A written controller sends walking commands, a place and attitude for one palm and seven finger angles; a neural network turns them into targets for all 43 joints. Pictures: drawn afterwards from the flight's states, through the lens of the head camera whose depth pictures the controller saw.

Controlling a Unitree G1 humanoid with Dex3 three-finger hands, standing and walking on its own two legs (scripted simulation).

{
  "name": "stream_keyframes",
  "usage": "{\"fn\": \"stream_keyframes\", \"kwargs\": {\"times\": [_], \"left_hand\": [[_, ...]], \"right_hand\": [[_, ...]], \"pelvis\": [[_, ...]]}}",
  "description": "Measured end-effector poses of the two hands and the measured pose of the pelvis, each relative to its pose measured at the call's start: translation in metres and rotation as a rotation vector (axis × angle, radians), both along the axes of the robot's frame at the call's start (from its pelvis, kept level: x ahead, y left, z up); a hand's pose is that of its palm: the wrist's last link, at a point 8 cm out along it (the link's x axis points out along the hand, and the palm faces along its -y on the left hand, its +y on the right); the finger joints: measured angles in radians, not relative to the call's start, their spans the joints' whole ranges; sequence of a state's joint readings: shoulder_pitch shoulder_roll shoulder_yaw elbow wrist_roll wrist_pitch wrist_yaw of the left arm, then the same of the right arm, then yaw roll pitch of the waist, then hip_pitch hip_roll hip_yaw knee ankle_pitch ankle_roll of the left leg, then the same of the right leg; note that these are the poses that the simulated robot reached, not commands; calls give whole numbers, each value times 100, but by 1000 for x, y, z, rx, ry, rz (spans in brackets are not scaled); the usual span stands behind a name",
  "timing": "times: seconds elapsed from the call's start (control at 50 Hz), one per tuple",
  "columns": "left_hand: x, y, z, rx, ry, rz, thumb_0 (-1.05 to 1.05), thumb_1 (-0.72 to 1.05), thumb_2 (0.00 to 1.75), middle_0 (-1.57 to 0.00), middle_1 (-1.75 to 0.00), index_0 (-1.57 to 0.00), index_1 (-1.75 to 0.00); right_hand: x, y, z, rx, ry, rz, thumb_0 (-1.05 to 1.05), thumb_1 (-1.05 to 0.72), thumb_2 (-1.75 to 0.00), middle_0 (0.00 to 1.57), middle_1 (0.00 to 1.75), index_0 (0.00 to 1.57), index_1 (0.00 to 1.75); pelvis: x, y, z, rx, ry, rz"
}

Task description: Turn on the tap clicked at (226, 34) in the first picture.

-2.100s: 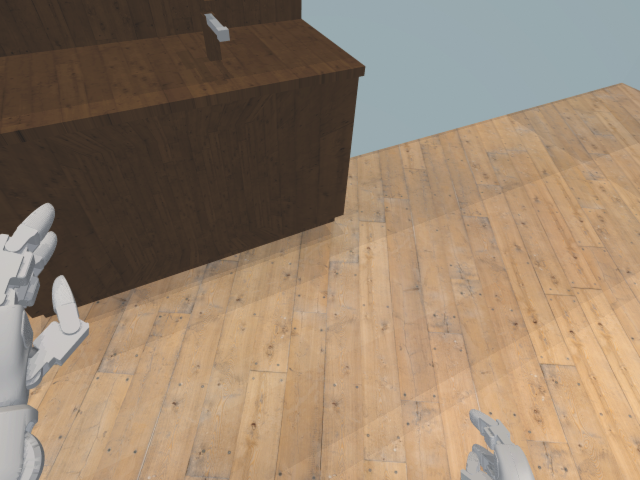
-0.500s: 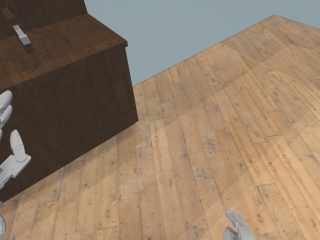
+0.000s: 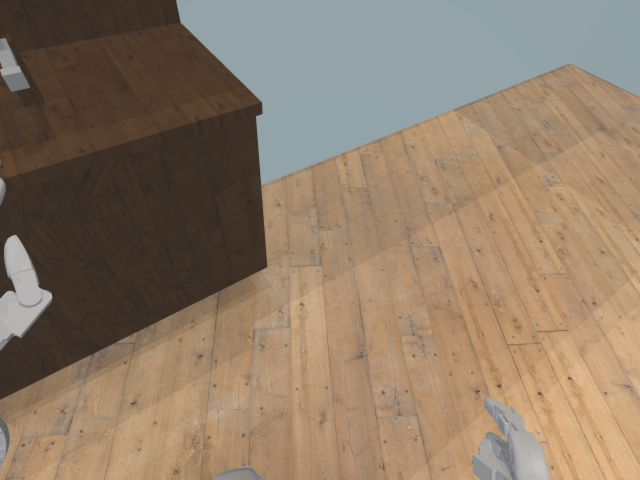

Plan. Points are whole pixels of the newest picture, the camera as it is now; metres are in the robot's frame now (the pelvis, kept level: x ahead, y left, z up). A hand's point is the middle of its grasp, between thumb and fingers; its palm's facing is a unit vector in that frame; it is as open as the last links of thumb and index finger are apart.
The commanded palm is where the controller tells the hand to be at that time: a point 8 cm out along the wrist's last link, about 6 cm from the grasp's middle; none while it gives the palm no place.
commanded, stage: turn to face it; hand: left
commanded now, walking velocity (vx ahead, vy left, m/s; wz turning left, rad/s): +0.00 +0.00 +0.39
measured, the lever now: (15, 78) +0.68 +0.55 +0.11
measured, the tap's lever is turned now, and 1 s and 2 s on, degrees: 0 0 0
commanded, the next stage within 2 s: take the last steps up to it in 0.30 s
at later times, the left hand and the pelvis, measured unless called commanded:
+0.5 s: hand (120, 321) +0.21 +0.18 +0.18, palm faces +0.54 -0.74 -0.40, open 7.4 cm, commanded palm +0.14 +0.23 +0.20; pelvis +0.04 -0.08 +0.02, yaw +12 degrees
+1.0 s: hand (11, 348) +0.17 +0.23 +0.21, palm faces +0.66 -0.67 -0.35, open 7.4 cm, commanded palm +0.12 +0.26 +0.20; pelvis +0.04 -0.06 +0.02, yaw +16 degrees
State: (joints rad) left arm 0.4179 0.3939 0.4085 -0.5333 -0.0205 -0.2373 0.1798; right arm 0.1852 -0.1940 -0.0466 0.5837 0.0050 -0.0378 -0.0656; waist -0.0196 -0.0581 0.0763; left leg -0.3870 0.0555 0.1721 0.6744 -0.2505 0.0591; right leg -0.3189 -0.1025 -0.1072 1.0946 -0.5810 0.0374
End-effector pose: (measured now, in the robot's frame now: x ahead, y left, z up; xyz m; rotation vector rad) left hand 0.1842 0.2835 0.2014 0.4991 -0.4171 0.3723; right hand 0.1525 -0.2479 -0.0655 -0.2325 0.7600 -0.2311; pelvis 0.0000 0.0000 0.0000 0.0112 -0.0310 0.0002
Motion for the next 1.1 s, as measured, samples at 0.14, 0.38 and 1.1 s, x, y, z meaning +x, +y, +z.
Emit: {"fn": "stream_keyframes", "kwargs": {"times": [0.14, 0.38, 1.1], "left_hand": [[-2, -15, 27, 15, -29, -11, 1, 89, 90, -21, -30, -21, -31], [-24, -44, 4, -36, 133, 268, 1, 89, 90, -21, -30, -21, -31], [-42, -36, 20, 21, 80, 307, 1, 89, 90, -21, -30, -21, -30]], "right_hand": [[47, 54, 9, 137, -36, 179, 1, -90, -90, 20, 30, 20, 30], [87, 11, -24, 172, -2, 303, 1, -90, -90, 20, 30, 21, 30], [83, 38, -14, 189, 30, 382, 1, -90, -90, 20, 30, 21, 30]], "pelvis": [[18, -13, 14, -46, 11, 63], [41, -65, 8, -19, -4, 159], [54, -67, 20, -16, 9, 261]]}}
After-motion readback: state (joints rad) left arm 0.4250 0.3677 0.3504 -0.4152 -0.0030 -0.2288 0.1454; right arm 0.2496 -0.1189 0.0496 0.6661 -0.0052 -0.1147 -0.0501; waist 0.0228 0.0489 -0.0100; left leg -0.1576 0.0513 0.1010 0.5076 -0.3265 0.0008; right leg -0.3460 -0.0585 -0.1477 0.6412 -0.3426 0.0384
